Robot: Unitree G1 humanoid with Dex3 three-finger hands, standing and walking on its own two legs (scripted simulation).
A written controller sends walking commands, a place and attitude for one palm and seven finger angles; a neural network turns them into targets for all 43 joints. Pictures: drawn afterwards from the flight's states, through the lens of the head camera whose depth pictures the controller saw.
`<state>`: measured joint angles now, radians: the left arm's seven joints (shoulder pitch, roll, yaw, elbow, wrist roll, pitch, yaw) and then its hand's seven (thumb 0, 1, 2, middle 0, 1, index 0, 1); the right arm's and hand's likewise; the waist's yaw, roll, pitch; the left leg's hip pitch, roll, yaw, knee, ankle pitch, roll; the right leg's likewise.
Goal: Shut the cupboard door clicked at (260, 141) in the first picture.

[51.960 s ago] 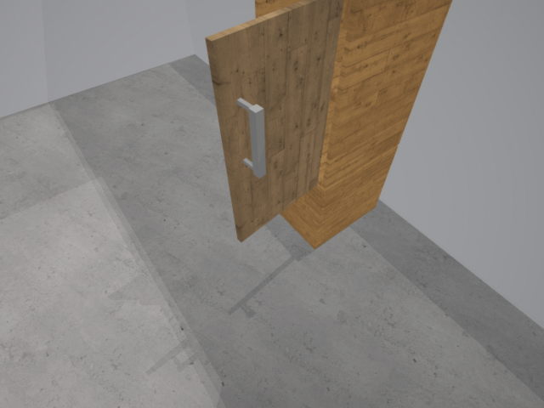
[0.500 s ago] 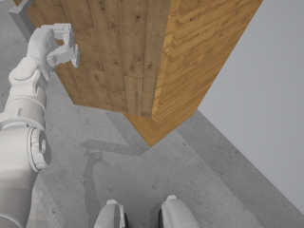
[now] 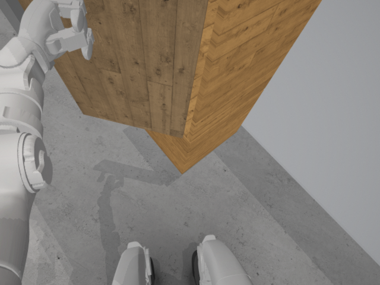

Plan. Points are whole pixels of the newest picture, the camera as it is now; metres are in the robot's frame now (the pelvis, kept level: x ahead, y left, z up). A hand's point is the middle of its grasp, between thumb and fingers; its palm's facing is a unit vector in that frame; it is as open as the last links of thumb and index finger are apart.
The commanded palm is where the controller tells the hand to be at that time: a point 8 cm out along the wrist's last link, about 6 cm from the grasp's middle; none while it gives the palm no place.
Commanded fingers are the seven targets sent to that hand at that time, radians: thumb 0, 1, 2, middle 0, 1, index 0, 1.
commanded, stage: push the door shut along its arc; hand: left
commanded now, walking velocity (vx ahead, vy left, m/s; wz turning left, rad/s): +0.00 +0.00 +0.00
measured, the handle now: (31, 22) +0.60 +0.22 +0.12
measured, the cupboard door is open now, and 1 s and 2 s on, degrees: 38 21 21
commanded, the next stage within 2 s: pull the fist back off the door in 0.28 s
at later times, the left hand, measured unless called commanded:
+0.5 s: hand (102, 19) +0.59 +0.10 +0.13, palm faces -0.10 -0.99 +0.11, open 3.0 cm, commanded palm +0.60 +0.12 +0.12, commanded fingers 0.00 0.90 0.90 -1.30 -1.50 -1.30 -1.50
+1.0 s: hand (111, 34) +0.57 +0.09 +0.12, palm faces +0.06 -1.00 -0.01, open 3.1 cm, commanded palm +0.52 +0.14 +0.12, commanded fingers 0.00 0.90 0.90 -1.30 -1.50 -1.30 -1.50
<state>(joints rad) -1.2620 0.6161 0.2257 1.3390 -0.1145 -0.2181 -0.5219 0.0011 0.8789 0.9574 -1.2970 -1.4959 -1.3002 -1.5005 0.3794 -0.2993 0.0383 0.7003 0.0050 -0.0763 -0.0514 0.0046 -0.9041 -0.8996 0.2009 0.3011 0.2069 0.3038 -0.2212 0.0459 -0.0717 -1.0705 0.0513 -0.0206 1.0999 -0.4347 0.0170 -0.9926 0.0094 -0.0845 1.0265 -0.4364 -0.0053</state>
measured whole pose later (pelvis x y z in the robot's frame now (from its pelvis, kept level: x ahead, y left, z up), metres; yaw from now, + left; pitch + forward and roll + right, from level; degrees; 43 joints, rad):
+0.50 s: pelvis -0.01 +0.01 -0.02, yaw +0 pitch +27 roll -5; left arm -1.43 0.53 0.32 1.38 -0.06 -0.15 -0.16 -0.01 0.89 0.99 -1.30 -1.50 -1.31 -1.50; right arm 0.42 -0.27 0.05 0.69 -0.05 -0.12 -0.01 0.00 -0.90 -0.90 0.20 0.30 0.21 0.30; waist -0.26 0.07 -0.09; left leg -1.20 0.05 -0.03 1.16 -0.44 0.02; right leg -1.12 0.00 -0.09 1.09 -0.44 0.00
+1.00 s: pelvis +0.03 -0.01 +0.03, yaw -1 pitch +21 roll -2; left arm -0.98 0.33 0.35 1.15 -0.01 -0.37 0.06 0.01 0.90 0.90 -1.30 -1.50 -1.30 -1.50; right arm 0.50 -0.26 -0.02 0.65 -0.05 0.02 0.07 0.00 -0.91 -0.90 0.20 0.30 0.20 0.30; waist -0.20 0.06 -0.11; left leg -0.88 0.06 0.03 0.94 -0.43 0.00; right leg -0.84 0.02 -0.03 0.90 -0.43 -0.01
